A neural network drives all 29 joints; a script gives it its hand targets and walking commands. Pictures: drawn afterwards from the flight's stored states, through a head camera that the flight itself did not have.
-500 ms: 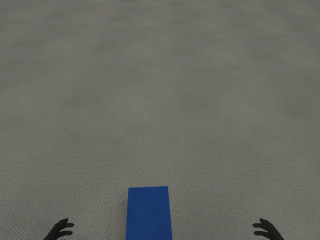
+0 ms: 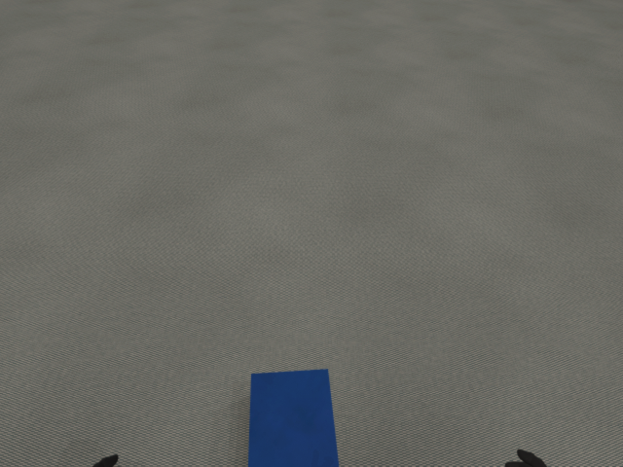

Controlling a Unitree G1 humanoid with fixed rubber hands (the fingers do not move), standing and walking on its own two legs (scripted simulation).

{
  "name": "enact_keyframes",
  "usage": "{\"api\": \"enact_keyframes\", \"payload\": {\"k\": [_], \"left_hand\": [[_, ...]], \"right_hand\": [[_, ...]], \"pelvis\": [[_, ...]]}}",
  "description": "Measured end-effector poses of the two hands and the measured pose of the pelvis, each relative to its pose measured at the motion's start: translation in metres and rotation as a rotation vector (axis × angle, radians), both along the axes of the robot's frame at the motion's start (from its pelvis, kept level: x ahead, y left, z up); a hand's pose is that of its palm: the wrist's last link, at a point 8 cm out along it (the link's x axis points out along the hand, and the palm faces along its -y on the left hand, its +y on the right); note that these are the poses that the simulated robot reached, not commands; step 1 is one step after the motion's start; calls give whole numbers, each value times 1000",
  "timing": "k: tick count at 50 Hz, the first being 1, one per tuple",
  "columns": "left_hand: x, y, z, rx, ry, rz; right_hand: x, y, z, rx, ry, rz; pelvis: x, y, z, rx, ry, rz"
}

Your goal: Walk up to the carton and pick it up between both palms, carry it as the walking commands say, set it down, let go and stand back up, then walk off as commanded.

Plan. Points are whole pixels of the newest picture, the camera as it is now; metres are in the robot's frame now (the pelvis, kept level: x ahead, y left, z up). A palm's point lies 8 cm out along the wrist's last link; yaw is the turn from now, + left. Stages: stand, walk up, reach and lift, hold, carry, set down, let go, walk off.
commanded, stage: stand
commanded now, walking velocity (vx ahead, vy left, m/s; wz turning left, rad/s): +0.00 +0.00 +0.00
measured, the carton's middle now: (291, 429) +0.39 +0.04 -0.70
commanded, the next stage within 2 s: walk off in 1.12 s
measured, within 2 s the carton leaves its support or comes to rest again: neither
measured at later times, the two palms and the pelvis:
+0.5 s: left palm out of the picture +0.08 +0.30 -0.11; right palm out of the picture +0.08 -0.31 -0.09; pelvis -0.01 +0.00 +0.00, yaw +0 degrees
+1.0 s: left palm out of the picture +0.07 +0.31 -0.10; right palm out of the picture +0.08 -0.31 -0.09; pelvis -0.02 +0.00 +0.01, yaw +0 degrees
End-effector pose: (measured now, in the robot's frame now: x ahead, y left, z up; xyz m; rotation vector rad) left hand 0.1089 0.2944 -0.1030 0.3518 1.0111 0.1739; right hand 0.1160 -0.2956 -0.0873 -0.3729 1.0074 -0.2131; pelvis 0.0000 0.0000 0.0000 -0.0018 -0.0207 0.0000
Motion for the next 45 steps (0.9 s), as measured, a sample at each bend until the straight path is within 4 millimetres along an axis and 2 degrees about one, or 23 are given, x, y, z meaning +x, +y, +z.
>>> {"api": "enact_keyframes", "payload": {"k": [23, 45], "left_hand": [[-30, 9, -3, 10, 73, 21], [-38, 12, -2, 16, 97, 38]], "right_hand": [[-30, -12, -2, -13, 65, -32], [-37, -17, -4, -11, 90, -40]], "pelvis": [[-13, 1, 4, 0, -18, -3], [-17, -1, 5, -1, -21, 2]]}}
